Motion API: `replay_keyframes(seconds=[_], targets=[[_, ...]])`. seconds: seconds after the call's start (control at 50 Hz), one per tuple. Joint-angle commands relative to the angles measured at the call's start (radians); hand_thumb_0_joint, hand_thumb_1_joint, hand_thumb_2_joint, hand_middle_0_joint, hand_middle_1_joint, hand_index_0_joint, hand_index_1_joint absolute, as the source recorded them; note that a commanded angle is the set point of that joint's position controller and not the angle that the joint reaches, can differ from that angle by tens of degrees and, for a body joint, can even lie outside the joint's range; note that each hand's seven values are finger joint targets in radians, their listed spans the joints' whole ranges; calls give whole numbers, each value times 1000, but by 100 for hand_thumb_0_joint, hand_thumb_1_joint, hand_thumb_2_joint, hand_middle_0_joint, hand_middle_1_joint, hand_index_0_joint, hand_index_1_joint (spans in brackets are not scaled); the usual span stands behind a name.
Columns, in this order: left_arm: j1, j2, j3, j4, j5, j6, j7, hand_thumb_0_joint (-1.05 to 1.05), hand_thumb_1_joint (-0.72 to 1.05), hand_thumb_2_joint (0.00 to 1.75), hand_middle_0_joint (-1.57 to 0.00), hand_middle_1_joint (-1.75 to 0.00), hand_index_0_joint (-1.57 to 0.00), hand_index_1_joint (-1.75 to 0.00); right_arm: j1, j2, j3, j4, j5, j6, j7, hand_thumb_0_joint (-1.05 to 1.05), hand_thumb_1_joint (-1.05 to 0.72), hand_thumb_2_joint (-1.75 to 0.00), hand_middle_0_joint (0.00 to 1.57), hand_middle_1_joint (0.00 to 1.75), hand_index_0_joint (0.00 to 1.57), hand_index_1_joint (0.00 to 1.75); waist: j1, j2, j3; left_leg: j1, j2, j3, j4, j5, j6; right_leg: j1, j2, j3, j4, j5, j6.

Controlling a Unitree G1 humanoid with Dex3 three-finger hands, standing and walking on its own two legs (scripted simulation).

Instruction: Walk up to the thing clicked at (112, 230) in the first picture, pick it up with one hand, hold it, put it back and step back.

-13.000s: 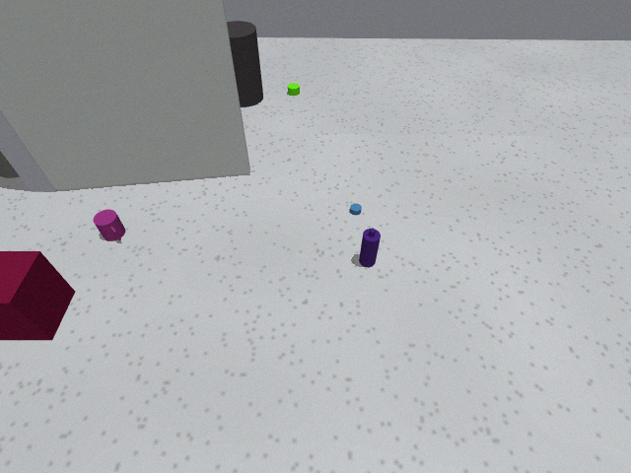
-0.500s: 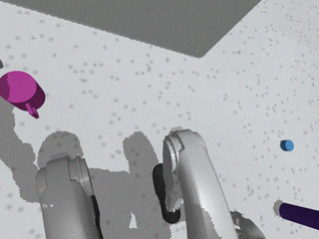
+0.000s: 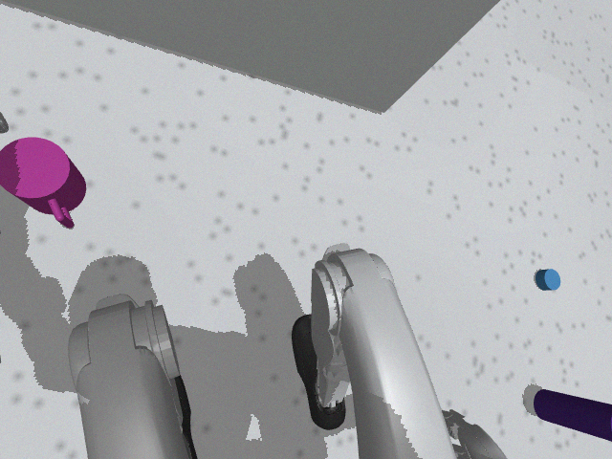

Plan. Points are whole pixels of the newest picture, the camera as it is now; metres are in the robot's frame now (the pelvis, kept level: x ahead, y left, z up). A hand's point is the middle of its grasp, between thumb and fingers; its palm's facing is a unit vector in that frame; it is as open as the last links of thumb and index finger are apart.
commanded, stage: approach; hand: left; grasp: from above
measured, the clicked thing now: (49, 188) +0.51 +0.27 -0.28
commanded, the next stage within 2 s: close in in 0.46 s
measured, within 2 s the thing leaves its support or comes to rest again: neither
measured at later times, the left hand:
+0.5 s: hand (22, 153) +0.51 +0.27 -0.16, palm faces -0.43 -0.07 -0.90, open 14.0 cm
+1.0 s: hand (19, 173) +0.50 +0.28 -0.19, palm faces -0.44 -0.07 -0.89, open 13.2 cm
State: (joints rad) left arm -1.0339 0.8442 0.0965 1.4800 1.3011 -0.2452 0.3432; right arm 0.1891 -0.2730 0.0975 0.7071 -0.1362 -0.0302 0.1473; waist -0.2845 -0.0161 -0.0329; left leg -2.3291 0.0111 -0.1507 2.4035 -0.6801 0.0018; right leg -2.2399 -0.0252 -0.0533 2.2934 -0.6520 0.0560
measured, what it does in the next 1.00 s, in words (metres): stands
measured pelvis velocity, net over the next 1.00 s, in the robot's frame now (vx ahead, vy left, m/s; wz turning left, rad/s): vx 0.00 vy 0.00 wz -0.02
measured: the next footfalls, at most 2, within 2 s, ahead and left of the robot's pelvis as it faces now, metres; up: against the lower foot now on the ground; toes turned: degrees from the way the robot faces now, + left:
none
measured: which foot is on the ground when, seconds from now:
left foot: down 0.00-1.00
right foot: down 0.00-1.00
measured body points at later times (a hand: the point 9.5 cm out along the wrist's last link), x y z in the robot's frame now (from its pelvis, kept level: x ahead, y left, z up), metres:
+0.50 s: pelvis +0.00 +0.00 +0.00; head +0.25 +0.07 +0.37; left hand +0.53 +0.27 -0.11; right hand +0.01 -0.26 -0.09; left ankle +0.07 +0.12 -0.30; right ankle +0.11 -0.14 -0.30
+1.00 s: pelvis +0.00 +0.00 -0.01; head +0.26 +0.09 +0.35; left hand +0.52 +0.28 -0.14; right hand +0.03 -0.27 -0.09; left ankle +0.07 +0.12 -0.30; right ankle +0.11 -0.14 -0.30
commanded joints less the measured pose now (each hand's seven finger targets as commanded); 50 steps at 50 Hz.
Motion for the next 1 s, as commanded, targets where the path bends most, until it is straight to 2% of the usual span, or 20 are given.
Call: replay_keyframes(seconds=[0.0,0.04,0.06,0.12,0.14,0.2,0.22,0.3,0.42,0.44,0.54,0.6,0.66,0.72,0.8,0.82,0.88,0.92,0.96,0.98], targets=[[-355,221,10,-141,-19,15,36,0,-56,108,-8,-103,-7,-105,211,-271,-88,-4,-3,-2,-17,0,-90,-89,20,30,20,30,-20,357,-655,554,-19,89,-275,160,16,275,34,-108,-214,187,-91],[-383,170,-25,-112,-21,14,33,0,-56,107,-8,-104,-6,-105,215,-265,-79,4,-6,-7,-15,0,-90,-89,20,30,20,30,-51,369,-626,541,-18,86,-269,155,16,261,36,-111,-209,187,-93],[-411,173,-31,-128,-20,11,34,0,-57,108,-8,-103,-6,-105,215,-267,-79,8,-6,-6,-18,0,-89,-89,20,30,20,30,-50,357,-631,529,-17,89,-264,140,21,260,40,-111,-219,178,-92],[-474,136,-65,-108,-18,10,37,0,-55,105,-7,-104,-7,-104,229,-267,-71,17,-11,-13,-20,0,-89,-89,20,30,20,30,-82,369,-622,532,-15,89,-255,133,18,255,43,-114,-219,176,-92],[-491,151,-62,-100,-13,13,41,0,-55,104,-7,-104,-7,-104,236,-270,-66,20,-15,-17,-21,0,-89,-89,20,30,20,30,-87,364,-621,540,-14,90,-243,143,18,259,43,-114,-216,186,-91],[-514,176,-52,-90,3,28,63,0,-55,104,-7,-104,-7,-105,241,-271,-59,7,-18,-16,-23,0,-89,-89,20,30,20,30,-79,404,-662,558,-15,91,-254,168,14,280,46,-118,-208,205,-94],[-512,205,-36,-83,13,39,72,0,-55,104,-7,-103,-7,-104,245,-279,-57,-2,-18,-15,-24,0,-89,-89,20,30,20,30,-67,417,-675,567,-17,89,-263,180,11,276,42,-120,-203,213,-94],[-470,217,-20,-43,17,100,83,0,-57,104,-7,-102,-6,-103,240,-278,-45,-26,-13,-8,-22,0,-89,-89,20,30,20,30,-59,440,-700,585,-16,95,-262,243,10,299,44,-118,-190,263,-97],[-347,233,7,-53,-32,161,41,0,-56,110,-9,-104,-7,-106,213,-270,-38,-60,7,6,-21,0,-89,-89,20,30,20,30,-19,376,-695,512,-18,110,-263,238,25,374,48,-101,-202,257,-90],[-339,231,5,-58,-45,161,31,0,-56,111,-9,-105,-7,-106,206,-274,-41,-59,13,8,-23,0,-90,-89,20,30,20,30,-16,369,-683,496,-18,107,-264,223,26,355,46,-100,-200,243,-92],[-434,242,1,-182,-58,107,-11,0,-55,113,-10,-109,-8,-110,222,-271,-46,-44,12,10,-30,0,-90,-89,20,30,20,30,-55,346,-683,471,-16,103,-245,168,27,362,46,-99,-218,199,-89],[-401,193,-24,-122,-66,73,-24,0,-56,108,-8,-108,-8,-108,225,-264,-48,-33,2,4,-29,0,-90,-90,20,30,20,30,-65,317,-618,437,-18,100,-243,110,24,331,52,-104,-227,135,-92],[-403,160,-55,-79,-57,40,-19,0,-53,113,-9,-112,-9,-111,229,-262,-40,-16,-8,-2,-30,0,-90,-90,20,30,20,30,-81,295,-594,422,-18,96,-230,92,26,331,51,-107,-231,128,-85],[-425,192,-48,-68,-46,19,0,0,-51,110,-9,-112,-10,-111,230,-271,-37,-7,-17,-9,-31,0,-90,-89,20,30,20,30,-78,309,-572,430,-19,94,-229,96,24,312,49,-113,-226,129,-85],[-436,193,-48,-57,-15,8,38,0,-47,110,-9,-116,-12,-113,236,-275,-31,-11,-28,-17,-25,0,-90,-89,20,30,20,30,-82,360,-626,507,-14,85,-218,167,15,312,50,-128,-190,197,-87],[-449,214,-34,-77,-12,6,53,0,-45,110,-9,-118,-12,-114,241,-282,-32,-9,-28,-18,-25,0,-90,-89,20,30,20,30,-80,376,-641,513,-14,86,-214,189,15,320,50,-130,-188,221,-85],[-436,228,-22,-42,6,18,88,0,-45,107,-8,-117,-12,-113,230,-283,-31,-21,-33,-25,-21,0,-90,-89,20,30,20,30,-72,415,-623,531,-12,82,-222,191,9,285,51,-135,-170,218,-93],[-445,243,-5,-55,18,29,108,0,-44,106,-9,-117,-13,-113,231,-292,-34,-28,-37,-26,-21,0,-90,-89,20,30,20,30,-71,436,-658,554,-13,80,-218,224,6,282,48,-138,-158,247,-92],[-441,208,-16,-31,15,45,117,0,-45,101,-7,-112,-10,-109,230,-283,-28,-27,-43,-36,-14,0,-90,-90,20,30,20,30,-87,435,-631,555,-10,83,-209,220,8,270,49,-137,-152,248,-91],[-446,231,-3,-18,14,52,125,0,-46,101,-6,-112,-10,-108,226,-294,-31,-28,-41,-37,-15,0,-90,-90,20,30,20,30,-86,431,-614,529,-11,80,-213,204,9,257,48,-138,-156,236,-90]])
